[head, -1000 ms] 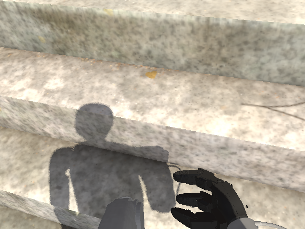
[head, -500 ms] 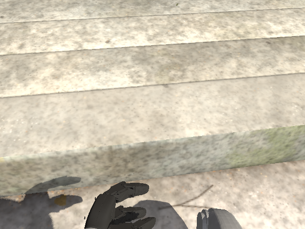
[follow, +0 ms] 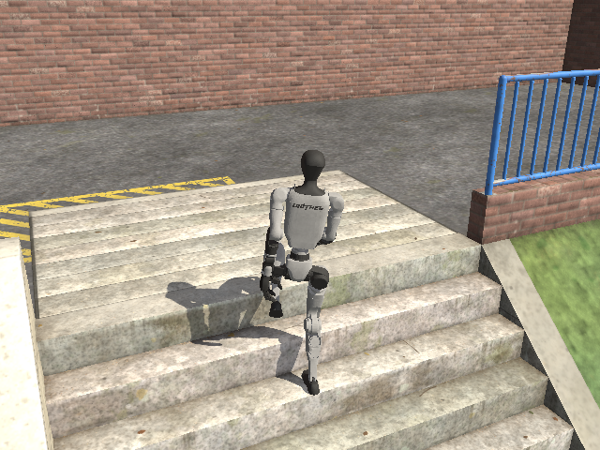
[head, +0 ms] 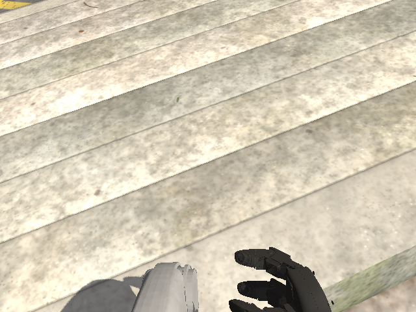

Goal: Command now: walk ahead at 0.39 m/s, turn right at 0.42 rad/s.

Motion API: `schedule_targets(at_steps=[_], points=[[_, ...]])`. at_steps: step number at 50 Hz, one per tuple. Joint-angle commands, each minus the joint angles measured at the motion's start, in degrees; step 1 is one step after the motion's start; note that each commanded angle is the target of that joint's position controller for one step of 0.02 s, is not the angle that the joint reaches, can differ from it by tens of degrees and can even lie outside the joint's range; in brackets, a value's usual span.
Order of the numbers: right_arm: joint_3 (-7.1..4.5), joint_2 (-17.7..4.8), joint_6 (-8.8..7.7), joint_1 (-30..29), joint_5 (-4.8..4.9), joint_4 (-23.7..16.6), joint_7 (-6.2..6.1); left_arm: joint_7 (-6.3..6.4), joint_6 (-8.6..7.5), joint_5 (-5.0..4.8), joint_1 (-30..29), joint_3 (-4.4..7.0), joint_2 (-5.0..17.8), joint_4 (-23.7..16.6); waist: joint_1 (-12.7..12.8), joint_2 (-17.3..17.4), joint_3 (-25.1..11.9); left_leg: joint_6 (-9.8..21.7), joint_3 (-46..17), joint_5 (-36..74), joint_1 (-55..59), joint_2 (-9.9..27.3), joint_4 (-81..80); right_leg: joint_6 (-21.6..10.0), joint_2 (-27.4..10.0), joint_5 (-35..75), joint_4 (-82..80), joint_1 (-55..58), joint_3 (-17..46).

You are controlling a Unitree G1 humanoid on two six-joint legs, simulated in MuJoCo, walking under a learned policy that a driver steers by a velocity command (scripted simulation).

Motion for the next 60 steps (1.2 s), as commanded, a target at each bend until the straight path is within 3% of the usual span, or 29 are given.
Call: schedule_targets(at_steps=[1, 3, 5, 6, 7, 8, 9, 10, 11, 13, 20, 24, 28, 30, 31, 32, 33, 34, 36, 39, 43, 46, 49, 52, 53, 54, 55, 57, 60], points=[[-1.97, -1.9, -1.6, -9.92, 1.23, -6.57, -0.35, 3.02, 0.82, -1.03, 0.85, 2.16, 9.92, -0.94, -4.14, -9.63, -2.18, 0.46, 4.82, -4.35, 12.17, -1.05, -12.75, -4.66, -10.89, 37.29, -15.88, 6.64, 4.49], [-4.72, -6.56, -1.04, -7.2, 1.3, -5.91, -0.63, 3.0, 0.51, -2.03, 0.61, 3.26, 14.49, -1.43, -8.11, -15.02, -10.7, 3.57, 9.06, -19.1, 49.02, -6.88, -39.01, -5.35, -11.0, 90.83, -13.05, 2.45, -3.37], [-8.2, -14.76, 0.64, 7.15, 1.94, 0.64, 0.76, 3.08, -1.4, -2.26, -0.93, 3.14, 17.19, 0.44, -13.72, -19.49, -12.54, 4.3, 0.99, -28.71, 53.89, -7.8, -56.11, -9.99, -15.65, 120.62, -1.54, 21.23, -4.08], [-9.03, -15.62, 1.08, 12.41, 1.64, 5.59, 1.67, 2.67, -2.75, -1.76, 1.24, 3.08, 13.85, 0.29, -11.32, -12.21, -16.41, 7.38, -7.54, -24.4, 66.58, -4.71, -61.77, -9.51, -13.97, 123.98, 7.99, 15.45, -3.57], [-9.46, -16.07, 2.93, 21.16, -0.8, 8.86, 1.41, 1.56, -4.34, -1.83, 3.24, 3.38, 13.63, 0.17, -12.02, 4.21, -26.08, 14.13, -27.36, -26.26, 82.22, 1.61, -70.41, -5.78, -10.01, 118.06, 23.24, 4.84, -4.01], [-9.36, -17.3, 5.84, 24.57, -2.51, 13.24, 0.53, -0.06, -5.01, -0.99, -6.26, 3.12, 13.32, -2.18, -14.44, 26.54, -21.37, 19.84, -42.29, 9.18, 81.99, 6.35, -89.08, -0.52, -0.78, 35.21, 47.29, -5.02, -5.15], [-8.35, -10.85, 7.68, 20.81, -3.66, 13.8, -0.26, -3.12, -5.57, -1.65, -7.02, 4.06, 11.81, -3.07, -9.37, 18.3, -17.84, 19.75, -47.97, 11.46, 77.33, 6.16, -94.38, 3.04, 5.35, 11.9, 71.12, -13.21, 3.53], [-8.54, -8.51, 8.69, 16.09, -0.84, 14.2, -0.83, -4.27, -5.18, -2.66, -9.99, 3.92, 10.14, -6.77, -6.01, 6.48, -9.18, 17.99, -45.27, -7.73, 68.72, 5.41, -93.25, 3.1, 6.5, 6.04, 81.01, -22.08, 4.9], [-8.55, -6.6, 8.48, 10.73, 1.27, 14.56, -1.14, -4.79, -4.69, -1.21, -12.43, 3.28, 8.26, -9.79, -2.12, -0.34, 1.68, 15.67, -38.23, -18.44, 58.49, 3.15, -90.3, 2.58, 4.52, 3.84, 82.5, -28.38, 1.17], [-8.98, -6.67, 6.82, 8.6, 1.66, 15.46, -1.1, -3.89, -4.05, -0.83, -10.68, 1.83, 6.9, -12.57, 2.4, -7.48, 8.33, 10.67, -29.52, -28.52, 50.73, -0.4, -90.66, 1.0, 0.67, 4.74, 81.05, -31.85, -3.09], [-9.5, -12.65, 7.48, 12.42, -0.69, 11.71, -1.57, -0.83, -4.94, 0.01, -11.5, -0.41, 8.29, -16.33, 1.58, 3.01, 2.69, 12.5, -24.45, -12.58, 51.56, -3.94, -91.79, 4.22, -2.81, 22.3, 70.65, -33.82, -10.77], [-10.79, -14.27, 8.65, 15.32, -1.34, 5.35, -3.56, 1.46, -3.58, -1.66, -17.74, 0.7, 12.15, -20.03, -4.04, 7.95, -2.32, 15.6, -41.08, -23.11, 66.33, 0.86, -93.67, 9.01, -2.56, 16.95, 64.58, -41.94, -5.31], [-12.6, -17.29, 13.45, 15.32, 0.91, 2.24, -6.35, 2.74, -0.67, -3.35, -19.24, -0.42, 9.29, -21.05, -4.61, 13.23, 0.82, 9.13, -34.16, -27.34, 61.25, -3.69, -96.04, 9.56, -0.31, -10.46, 19.08, -20.54, -11.97], [-12.68, -17.29, 12.05, 18.41, 0.64, 3.02, -5.38, 2.65, 0.62, -4.78, -15.52, 2.19, 11.89, -16.94, -5.25, 13.24, 2.01, 9.13, -35.0, -30.83, 58.13, -1.97, -95.11, 9.04, -0.02, -0.87, 5.67, -6.29, -13.24], [-12.21, -14.72, 10.73, 16.91, 0.8, 3.74, -4.44, 2.59, 0.88, -3.28, -12.22, 3.03, 12.79, -15.73, -4.08, 10.1, 0.68, 7.42, -33.45, -31.46, 54.32, -3.43, -86.43, 7.15, -4.19, 4.56, 4.24, 0.71, -6.01], [-11.49, -10.2, 9.08, 16.45, 1.75, 4.45, -3.36, 2.51, 1.13, -0.93, -8.97, 3.71, 14.5, -15.44, -2.68, -2.02, 0.85, 3.38, -22.13, -27.17, 44.59, -11.7, -66.3, 4.45, -14.21, 18.76, 2.65, 8.98, 4.0], [-11.13, -10.25, 7.61, 19.51, 3.99, 2.51, -2.15, 3.31, 0.78, 3.36, -10.36, 4.59, 20.89, -19.45, -4.27, -23.89, -6.1, -1.83, -15.32, -34.28, 39.57, -13.98, -47.08, -7.26, -28.48, 16.45, -10.86, 8.27, 32.69], [-12.59, -15.14, 7.2, 22.4, 3.65, 5.36, -2.16, 3.92, 0.04, 3.33, -16.45, 3.35, 17.81, -23.29, -5.41, -16.07, -4.39, -6.2, -16.48, -30.53, 39.02, -10.49, -25.62, -11.33, -31.08, 12.91, -10.9, 4.18, 34.72], [-12.77, -16.47, 9.34, 16.87, 2.98, 3.19, -2.76, 4.99, 1.02, 0.88, -22.87, 2.04, 13.37, -25.65, -7.0, -4.73, 4.47, -8.21, -13.56, -22.95, 38.37, -6.44, -13.78, -6.3, -20.44, -4.08, -6.82, -7.94, 13.41], [-11.1, -15.08, 8.48, 12.09, 2.56, -2.03, -1.94, 7.39, 1.83, -0.48, -17.38, 1.97, 14.06, -24.7, -4.33, -4.21, 6.16, -9.24, -11.94, -10.1, 34.04, -6.63, -20.61, -6.66, -12.88, 0.43, -2.98, -3.57, -1.47], [-10.72, -14.82, 8.23, 14.16, 3.32, -4.12, -1.36, 7.24, -0.06, -0.65, -16.38, 3.29, 14.93, -26.91, -4.59, -8.81, 1.76, -9.53, -12.77, -6.08, 36.78, -2.79, -27.52, -8.08, -16.57, -1.88, -2.67, 0.23, -1.11], [-8.53, -12.2, 9.6, 13.34, 2.63, -4.18, -2.02, 6.71, 2.41, -2.11, -17.3, 4.87, 16.88, -26.64, -4.11, -12.25, 2.07, -8.19, -1.14, -21.57, 51.37, -2.62, -58.82, -7.3, -13.24, -1.41, -4.65, -4.9, -9.19], [-9.86, -15.54, 10.31, 14.05, 3.12, -1.49, -1.88, 5.35, 2.59, -2.76, -15.06, 6.42, 19.22, -26.28, -0.54, -10.96, 0.76, -4.56, 3.78, -20.95, 61.7, -3.34, -76.79, -9.27, -20.16, -9.29, -5.78, -5.11, -5.87], [-12.24, -18.97, 10.08, 17.34, 1.52, -0.84, -1.51, 3.6, 1.27, -2.45, -17.63, 5.85, 16.33, -23.84, -3.53, -5.46, 3.7, 1.06, -6.23, -14.54, 69.66, -1.31, -89.45, -2.93, -16.73, -4.56, 11.49, -11.98, -11.81], [-13.74, -23.71, 9.83, 20.98, 0.16, -1.43, -1.29, 2.97, 0.82, -2.07, -19.44, 4.88, 12.69, -24.38, -4.95, 7.99, 2.65, 5.0, -23.38, 0.59, 78.88, 8.13, -95.41, 3.03, -10.43, -9.0, 32.88, -25.49, -16.41], [-14.8, -29.49, 8.72, 21.48, -1.17, -4.95, -1.47, 3.46, 0.14, -2.41, -21.35, 4.12, 11.21, -27.06, -7.66, 17.56, -3.28, 14.84, -46.05, -12.62, 79.93, 16.8, -106.84, 7.2, -3.06, -13.83, 51.39, -33.5, -11.21], [-13.4, -26.05, 7.76, 17.37, -2.02, -6.69, -1.29, 3.48, 0.0, -3.42, -21.12, 4.93, 13.29, -25.18, -7.4, 10.32, -2.32, 17.37, -48.14, -25.41, 75.1, 17.37, -109.68, 9.29, -3.7, -9.82, 66.71, -34.35, -6.02], [-11.68, -20.66, 8.6, 10.31, 0.05, -6.58, -2.11, 3.09, -0.15, -2.82, -19.54, 4.98, 13.55, -24.12, -3.25, 3.29, 4.67, 12.19, -36.66, -27.79, 70.96, 12.4, -106.24, 10.35, -5.53, -0.3, 76.29, -38.2, -5.76], [-9.58, -16.33, 10.55, 10.52, 0.19, -5.61, -3.89, 2.47, -0.33, -2.11, -16.74, 3.38, 11.98, -24.69, -2.43, 2.83, 4.23, 11.61, -25.26, -17.13, 67.86, 6.14, -100.31, 10.74, -4.64, 12.3, 78.99, -34.14, -8.4]])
